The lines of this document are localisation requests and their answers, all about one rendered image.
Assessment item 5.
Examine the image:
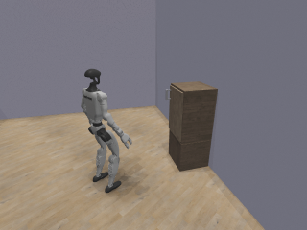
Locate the cupboard door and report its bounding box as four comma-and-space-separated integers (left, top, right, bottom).
169, 85, 184, 141

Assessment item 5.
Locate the handle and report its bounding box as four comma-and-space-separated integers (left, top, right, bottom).
165, 89, 171, 100

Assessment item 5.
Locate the robot right hand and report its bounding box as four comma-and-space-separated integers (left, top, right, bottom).
120, 133, 132, 149

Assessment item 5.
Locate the humanoid robot head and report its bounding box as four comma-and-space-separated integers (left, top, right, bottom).
84, 68, 101, 93

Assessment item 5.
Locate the robot left foot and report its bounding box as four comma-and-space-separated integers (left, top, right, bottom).
93, 172, 108, 182

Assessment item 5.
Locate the robot left upper arm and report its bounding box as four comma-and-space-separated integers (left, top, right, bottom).
81, 88, 87, 110

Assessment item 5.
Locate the robot right upper arm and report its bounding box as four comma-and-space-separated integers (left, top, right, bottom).
97, 92, 109, 121

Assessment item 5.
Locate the right robot forearm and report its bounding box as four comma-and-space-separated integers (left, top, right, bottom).
106, 113, 124, 137

